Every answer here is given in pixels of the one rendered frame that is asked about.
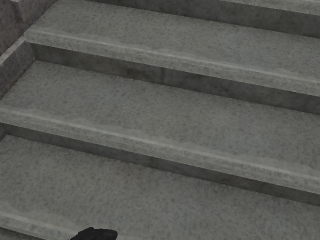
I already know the robot left hand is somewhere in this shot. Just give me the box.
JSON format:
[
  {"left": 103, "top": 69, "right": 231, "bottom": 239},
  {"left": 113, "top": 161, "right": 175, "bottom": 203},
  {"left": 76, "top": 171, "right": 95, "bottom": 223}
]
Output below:
[{"left": 68, "top": 227, "right": 118, "bottom": 240}]

